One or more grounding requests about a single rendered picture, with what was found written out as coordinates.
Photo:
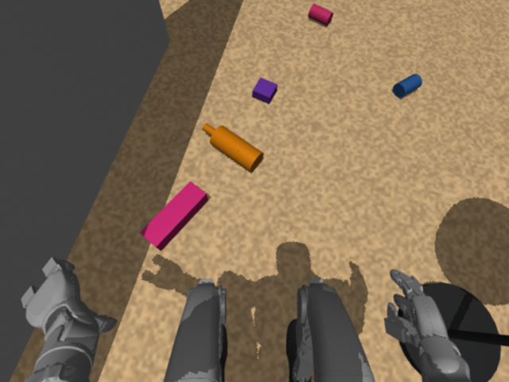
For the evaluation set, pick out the left robot arm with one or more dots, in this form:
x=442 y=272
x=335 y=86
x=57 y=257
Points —
x=71 y=338

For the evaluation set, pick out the left robot hand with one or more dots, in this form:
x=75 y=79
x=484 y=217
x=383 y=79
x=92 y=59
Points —
x=60 y=285

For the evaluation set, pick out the floor lamp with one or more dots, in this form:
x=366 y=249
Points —
x=469 y=326

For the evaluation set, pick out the right robot foot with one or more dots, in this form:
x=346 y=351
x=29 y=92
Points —
x=291 y=350

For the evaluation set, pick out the right robot hand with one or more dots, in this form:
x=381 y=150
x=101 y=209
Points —
x=422 y=313

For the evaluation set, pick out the right robot arm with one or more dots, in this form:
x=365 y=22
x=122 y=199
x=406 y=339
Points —
x=441 y=361

